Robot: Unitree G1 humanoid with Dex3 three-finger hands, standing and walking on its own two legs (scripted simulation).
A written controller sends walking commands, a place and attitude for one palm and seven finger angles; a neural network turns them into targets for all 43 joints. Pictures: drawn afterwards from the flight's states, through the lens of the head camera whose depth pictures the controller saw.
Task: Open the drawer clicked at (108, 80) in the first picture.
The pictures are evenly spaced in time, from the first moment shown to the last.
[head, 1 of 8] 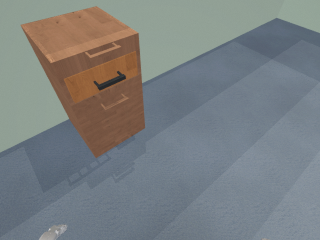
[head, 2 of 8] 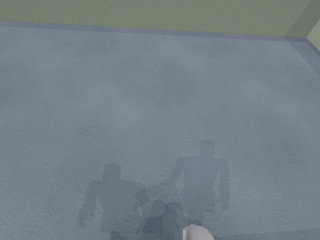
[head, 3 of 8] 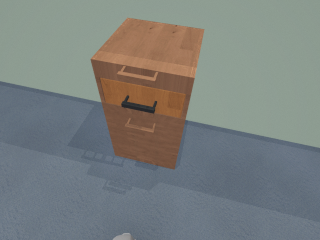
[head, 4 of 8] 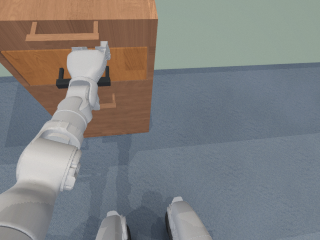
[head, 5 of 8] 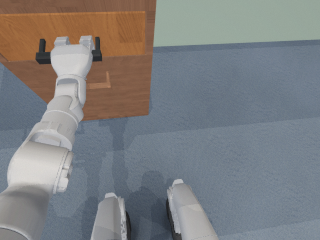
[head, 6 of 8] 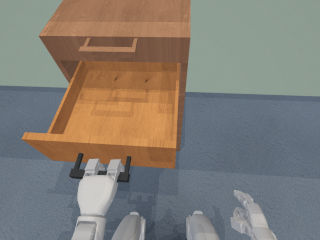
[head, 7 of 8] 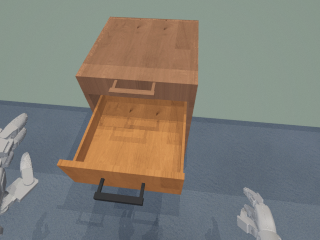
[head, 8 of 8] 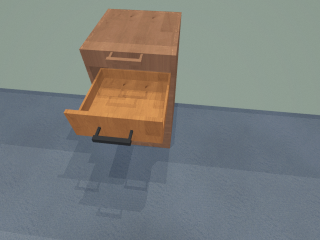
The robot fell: no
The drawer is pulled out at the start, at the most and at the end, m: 0.00 0.30 0.30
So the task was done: yes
